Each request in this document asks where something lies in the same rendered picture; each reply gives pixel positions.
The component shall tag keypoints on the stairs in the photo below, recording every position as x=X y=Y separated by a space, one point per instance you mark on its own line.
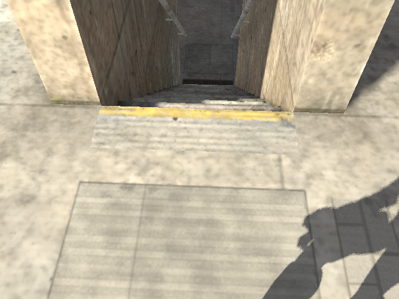
x=218 y=97

